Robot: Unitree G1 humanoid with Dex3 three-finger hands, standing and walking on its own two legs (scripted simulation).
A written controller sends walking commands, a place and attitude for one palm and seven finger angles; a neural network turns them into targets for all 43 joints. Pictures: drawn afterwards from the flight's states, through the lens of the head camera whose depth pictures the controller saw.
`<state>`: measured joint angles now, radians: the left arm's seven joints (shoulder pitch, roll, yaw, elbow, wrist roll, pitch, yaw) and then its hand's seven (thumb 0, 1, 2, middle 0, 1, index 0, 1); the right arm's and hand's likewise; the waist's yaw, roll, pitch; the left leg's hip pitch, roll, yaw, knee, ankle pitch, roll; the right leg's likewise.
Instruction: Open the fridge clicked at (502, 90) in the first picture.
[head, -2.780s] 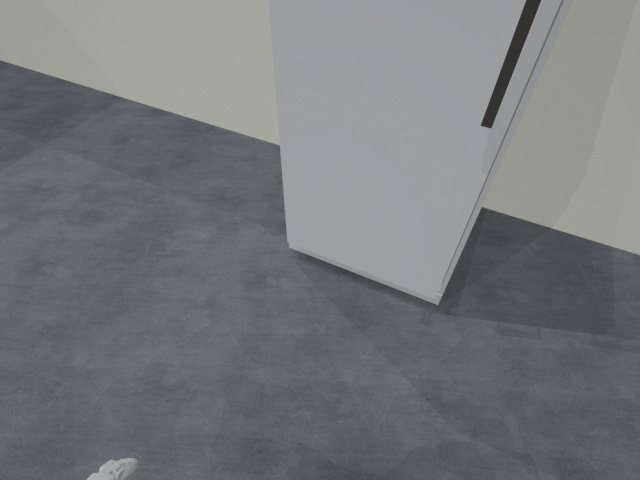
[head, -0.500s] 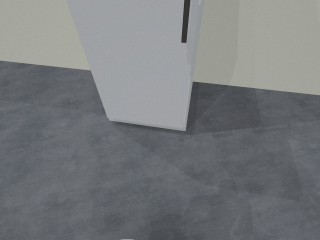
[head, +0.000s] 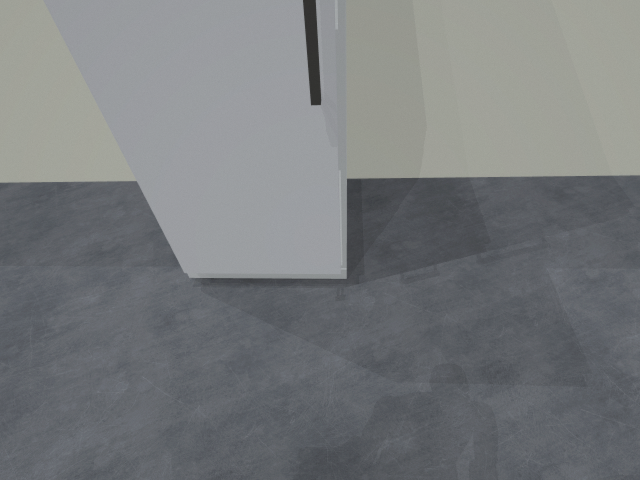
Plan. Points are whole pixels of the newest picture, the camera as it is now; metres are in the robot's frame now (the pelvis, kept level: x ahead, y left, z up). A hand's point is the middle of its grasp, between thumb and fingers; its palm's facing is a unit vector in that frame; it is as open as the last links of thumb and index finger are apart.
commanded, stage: take the last steps up to it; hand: right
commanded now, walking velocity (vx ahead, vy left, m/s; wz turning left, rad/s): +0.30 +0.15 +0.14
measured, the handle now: out of the picture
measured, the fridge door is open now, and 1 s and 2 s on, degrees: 0 0 0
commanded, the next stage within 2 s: come to a stop and stand still in 0.96 s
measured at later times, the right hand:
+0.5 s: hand (392, 388) +0.30 -0.10 -0.18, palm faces -0.15 +0.97 -0.19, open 7.4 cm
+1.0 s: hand (352, 390) +0.31 -0.03 -0.19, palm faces +0.05 +0.99 -0.11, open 7.3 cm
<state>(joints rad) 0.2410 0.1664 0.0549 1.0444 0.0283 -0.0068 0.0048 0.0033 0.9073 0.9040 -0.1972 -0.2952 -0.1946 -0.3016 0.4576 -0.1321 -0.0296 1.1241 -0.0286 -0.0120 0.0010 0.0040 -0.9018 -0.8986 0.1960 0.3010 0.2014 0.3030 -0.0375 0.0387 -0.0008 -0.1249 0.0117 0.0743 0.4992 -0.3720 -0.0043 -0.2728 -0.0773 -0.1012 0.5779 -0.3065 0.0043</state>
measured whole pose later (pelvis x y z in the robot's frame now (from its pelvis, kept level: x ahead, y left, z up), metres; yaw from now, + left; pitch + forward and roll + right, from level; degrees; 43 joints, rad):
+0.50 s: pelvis +0.17 +0.08 -0.02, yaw +5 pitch +0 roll +0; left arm 0.53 0.10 0.04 1.20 0.03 -0.04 0.03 0.00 0.90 0.90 -0.20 -0.30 -0.20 -0.30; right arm 0.10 -0.21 -0.07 1.01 -0.03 -0.02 0.04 0.00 -0.91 -0.90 0.19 0.30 0.19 0.30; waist 0.08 -0.01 0.08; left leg -0.47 0.06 0.13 0.61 -0.15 0.03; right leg 0.06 -0.18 -0.19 0.50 -0.50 0.10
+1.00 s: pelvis +0.36 +0.13 +0.00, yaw +3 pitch -2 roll +1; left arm 0.12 0.13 0.03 0.98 0.03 -0.06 0.00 0.00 0.91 0.90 -0.20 -0.29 -0.19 -0.30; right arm 0.38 -0.16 -0.04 1.15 -0.02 -0.02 0.00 0.00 -0.91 -0.90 0.19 0.30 0.20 0.30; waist -0.04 0.04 0.03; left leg -0.19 0.00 0.15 0.80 -0.48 0.04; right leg -0.34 -0.07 -0.16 0.63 -0.25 -0.04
